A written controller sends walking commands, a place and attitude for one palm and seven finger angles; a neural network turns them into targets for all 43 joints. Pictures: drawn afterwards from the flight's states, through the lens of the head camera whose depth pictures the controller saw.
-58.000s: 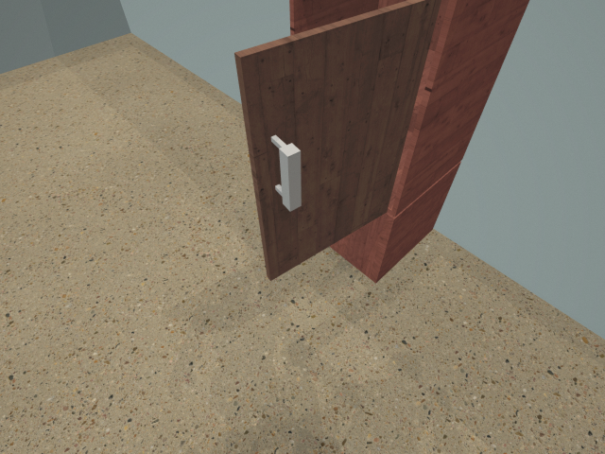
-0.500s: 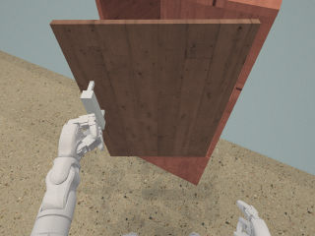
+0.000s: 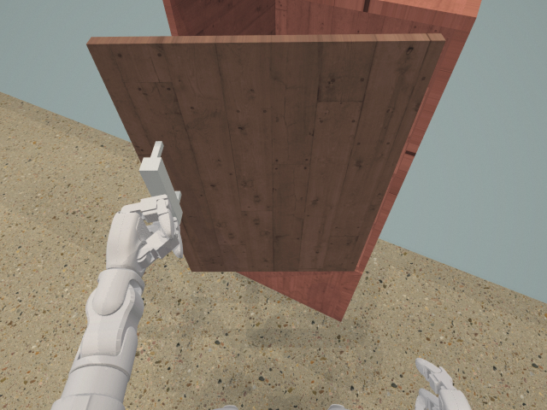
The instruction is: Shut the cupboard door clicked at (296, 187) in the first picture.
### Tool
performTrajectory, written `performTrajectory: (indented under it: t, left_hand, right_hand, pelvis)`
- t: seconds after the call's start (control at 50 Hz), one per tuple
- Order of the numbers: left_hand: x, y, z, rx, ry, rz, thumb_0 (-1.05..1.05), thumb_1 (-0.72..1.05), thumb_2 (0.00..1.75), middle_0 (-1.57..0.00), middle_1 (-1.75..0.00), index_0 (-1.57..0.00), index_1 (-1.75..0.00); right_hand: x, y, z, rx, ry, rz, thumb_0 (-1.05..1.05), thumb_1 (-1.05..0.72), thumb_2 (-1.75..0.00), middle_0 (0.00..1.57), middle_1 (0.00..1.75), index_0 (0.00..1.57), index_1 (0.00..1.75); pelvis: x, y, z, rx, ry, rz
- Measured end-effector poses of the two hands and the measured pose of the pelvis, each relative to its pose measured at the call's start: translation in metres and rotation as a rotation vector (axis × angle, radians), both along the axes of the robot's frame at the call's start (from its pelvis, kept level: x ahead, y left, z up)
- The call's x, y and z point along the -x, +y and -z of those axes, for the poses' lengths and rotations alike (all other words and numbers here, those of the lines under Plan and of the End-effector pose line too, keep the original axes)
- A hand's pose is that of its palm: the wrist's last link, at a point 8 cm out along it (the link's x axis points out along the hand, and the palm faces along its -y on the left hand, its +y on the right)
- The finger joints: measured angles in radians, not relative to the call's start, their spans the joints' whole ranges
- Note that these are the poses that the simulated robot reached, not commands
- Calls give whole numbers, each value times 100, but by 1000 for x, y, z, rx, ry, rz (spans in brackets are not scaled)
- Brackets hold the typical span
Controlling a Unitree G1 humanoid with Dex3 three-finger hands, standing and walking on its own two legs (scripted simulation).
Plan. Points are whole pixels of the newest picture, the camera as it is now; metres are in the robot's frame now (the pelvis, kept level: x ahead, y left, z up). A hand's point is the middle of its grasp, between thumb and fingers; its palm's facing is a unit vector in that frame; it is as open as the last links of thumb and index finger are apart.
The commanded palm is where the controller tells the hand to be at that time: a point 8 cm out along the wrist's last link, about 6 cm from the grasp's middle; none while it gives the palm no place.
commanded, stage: push the door shut along its arc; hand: left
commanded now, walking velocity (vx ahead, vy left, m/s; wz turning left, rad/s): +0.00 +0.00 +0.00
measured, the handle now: (166, 183) +0.44 +0.20 +0.07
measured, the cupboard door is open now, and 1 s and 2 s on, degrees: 27 14 4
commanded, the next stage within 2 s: pull the fist back off the door in 1.94 s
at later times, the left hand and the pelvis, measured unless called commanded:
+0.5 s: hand (181, 210) +0.38 +0.16 +0.08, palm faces -0.06 -1.00 -0.03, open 3.1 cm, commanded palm +0.37 +0.20 +0.07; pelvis -0.01 +0.00 -0.01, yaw +0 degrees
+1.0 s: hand (206, 180) +0.45 +0.13 +0.07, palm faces -0.24 -0.97 -0.03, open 3.1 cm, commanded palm +0.44 +0.18 +0.07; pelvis -0.02 +0.01 -0.02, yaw +0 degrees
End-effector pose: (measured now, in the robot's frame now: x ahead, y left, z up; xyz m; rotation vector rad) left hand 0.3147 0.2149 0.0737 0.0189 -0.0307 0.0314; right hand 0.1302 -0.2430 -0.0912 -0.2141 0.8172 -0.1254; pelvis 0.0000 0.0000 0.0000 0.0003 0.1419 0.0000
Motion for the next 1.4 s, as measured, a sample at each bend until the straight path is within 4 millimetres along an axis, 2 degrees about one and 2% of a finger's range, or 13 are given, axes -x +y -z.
performTrajectory:
  t: [0.16,0.32,0.6,0.88,1.22,1.4]
  left_hand:
    - [0,-5,0,-6,4,15,2,90,90,-130,-150,-130,-150]
    - [-30,-4,-3,-19,11,57,2,90,90,-130,-150,-130,-150]
    - [-62,2,-3,-17,27,121,2,90,90,-133,-150,-130,-150]
    - [-107,-9,-2,-6,46,203,2,90,90,-130,-150,-130,-150]
    - [-158,-48,-3,-9,57,316,2,90,90,-130,-150,-130,-150]
    - [-180,-55,-2,-9,83,349,1,89,91,-130,-150,-130,-150]
  right_hand:
    - [-4,1,-1,-4,-20,-9,1,-91,-90,20,30,20,30]
    - [3,-2,4,9,4,-3,1,-91,-90,20,30,20,30]
    - [43,-15,20,35,140,39,1,-91,-90,20,30,20,30]
    - [79,-18,28,59,225,90,1,-91,-90,20,30,20,30]
    - [124,-17,35,51,335,178,1,-91,-89,20,30,20,30]
    - [141,-18,37,52,400,211,1,-91,-89,20,30,20,30]
  pelvis:
    - [3,-1,0,-2,-4,-2]
    - [8,-3,3,-1,9,-8]
    - [11,-2,8,2,46,-15]
    - [19,3,17,11,99,-10]
    - [15,7,25,13,161,16]
    - [12,4,27,15,189,22]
